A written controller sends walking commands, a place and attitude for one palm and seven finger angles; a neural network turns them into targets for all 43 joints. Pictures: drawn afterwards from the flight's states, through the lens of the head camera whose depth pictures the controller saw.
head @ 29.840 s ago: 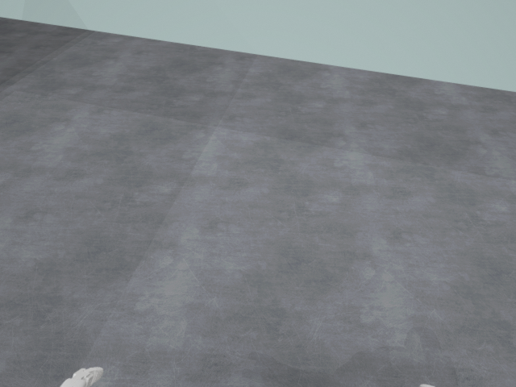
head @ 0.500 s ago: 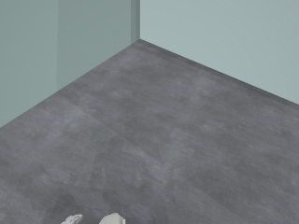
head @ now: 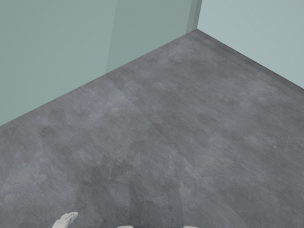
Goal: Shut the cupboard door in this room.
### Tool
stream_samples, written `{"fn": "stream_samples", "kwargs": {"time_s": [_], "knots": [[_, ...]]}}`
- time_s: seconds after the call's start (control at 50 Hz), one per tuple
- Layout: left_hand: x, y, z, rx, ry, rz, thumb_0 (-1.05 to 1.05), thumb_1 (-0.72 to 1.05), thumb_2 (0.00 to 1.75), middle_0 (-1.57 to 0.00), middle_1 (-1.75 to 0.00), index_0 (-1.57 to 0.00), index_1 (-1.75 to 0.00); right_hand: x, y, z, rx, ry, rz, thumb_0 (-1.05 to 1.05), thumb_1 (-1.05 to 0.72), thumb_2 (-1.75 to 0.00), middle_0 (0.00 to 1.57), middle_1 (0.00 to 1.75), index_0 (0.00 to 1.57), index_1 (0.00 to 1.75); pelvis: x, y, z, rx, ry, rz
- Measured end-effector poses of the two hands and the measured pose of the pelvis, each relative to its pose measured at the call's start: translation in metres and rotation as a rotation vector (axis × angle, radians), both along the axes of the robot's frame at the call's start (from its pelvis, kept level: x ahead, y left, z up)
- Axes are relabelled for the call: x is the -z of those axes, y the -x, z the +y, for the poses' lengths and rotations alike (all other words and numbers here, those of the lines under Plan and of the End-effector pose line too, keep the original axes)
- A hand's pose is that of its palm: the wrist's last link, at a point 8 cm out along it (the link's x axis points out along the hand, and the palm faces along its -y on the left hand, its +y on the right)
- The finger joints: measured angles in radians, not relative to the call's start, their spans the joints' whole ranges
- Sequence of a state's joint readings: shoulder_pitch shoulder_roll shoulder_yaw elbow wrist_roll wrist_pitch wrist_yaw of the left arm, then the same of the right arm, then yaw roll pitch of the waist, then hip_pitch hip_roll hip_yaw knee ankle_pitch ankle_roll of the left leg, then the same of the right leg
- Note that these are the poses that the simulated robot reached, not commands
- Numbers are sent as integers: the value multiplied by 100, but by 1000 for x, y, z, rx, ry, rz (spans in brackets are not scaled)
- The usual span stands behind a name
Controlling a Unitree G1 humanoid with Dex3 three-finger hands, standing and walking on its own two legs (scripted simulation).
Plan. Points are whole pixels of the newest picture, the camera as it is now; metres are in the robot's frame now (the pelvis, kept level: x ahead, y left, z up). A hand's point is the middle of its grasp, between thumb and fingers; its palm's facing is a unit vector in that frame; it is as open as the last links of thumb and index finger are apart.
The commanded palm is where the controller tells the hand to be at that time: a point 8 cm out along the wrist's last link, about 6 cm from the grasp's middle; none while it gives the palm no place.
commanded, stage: walk to a spot facing it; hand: left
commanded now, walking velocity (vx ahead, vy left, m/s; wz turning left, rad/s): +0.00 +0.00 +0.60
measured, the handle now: out of the picture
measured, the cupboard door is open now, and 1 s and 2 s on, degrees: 83 83 83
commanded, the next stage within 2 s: none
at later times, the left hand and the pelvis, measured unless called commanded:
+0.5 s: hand out of the picture -0.06 +0.19 -0.17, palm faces +0.36 -0.89 -0.26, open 7.4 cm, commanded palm none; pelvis -0.02 -0.02 +0.00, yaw +20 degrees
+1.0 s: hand out of the picture +0.02 +0.24 -0.14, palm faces +0.53 -0.82 -0.24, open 7.4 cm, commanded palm none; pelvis +0.01 +0.00 +0.01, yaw +35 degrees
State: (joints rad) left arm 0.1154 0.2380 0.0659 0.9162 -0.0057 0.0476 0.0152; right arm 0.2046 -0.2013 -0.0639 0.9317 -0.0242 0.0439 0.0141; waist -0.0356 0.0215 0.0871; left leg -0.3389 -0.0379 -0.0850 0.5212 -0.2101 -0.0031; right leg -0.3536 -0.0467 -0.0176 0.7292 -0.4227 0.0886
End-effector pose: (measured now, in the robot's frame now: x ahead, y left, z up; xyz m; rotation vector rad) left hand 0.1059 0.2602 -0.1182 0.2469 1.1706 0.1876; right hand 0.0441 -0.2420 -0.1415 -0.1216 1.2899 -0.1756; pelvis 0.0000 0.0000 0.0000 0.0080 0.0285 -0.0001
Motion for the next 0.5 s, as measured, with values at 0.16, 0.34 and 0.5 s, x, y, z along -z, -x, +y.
{"fn": "stream_samples", "kwargs": {"time_s": [0.16, 0.34, 0.5], "knots": [[-17, 33, -40, -84, -8, -61, 0, 91, 90, -20, -30, -20, -30, 5, -31, -45, -98, 0, -3, 1, -91, -90, 20, 29, 20, 30, -4, 6, -30, -120, -34, -31], [-8, 101, -52, -234, 30, 20, 0, 91, 90, -21, -30, -20, -30, -9, -75, -48, -252, 38, -5, 1, -91, -90, 19, 29, 20, 30, -9, 9, -38, -246, -45, -23], [19, 186, -26, -409, 60, 133, 0, 91, 90, -21, -30, -20, -30, -16, -130, 12, -447, 65, -81, 1, -91, -90, 19, 29, 20, 30, 2, 19, -16, -351, -7, -15]]}}
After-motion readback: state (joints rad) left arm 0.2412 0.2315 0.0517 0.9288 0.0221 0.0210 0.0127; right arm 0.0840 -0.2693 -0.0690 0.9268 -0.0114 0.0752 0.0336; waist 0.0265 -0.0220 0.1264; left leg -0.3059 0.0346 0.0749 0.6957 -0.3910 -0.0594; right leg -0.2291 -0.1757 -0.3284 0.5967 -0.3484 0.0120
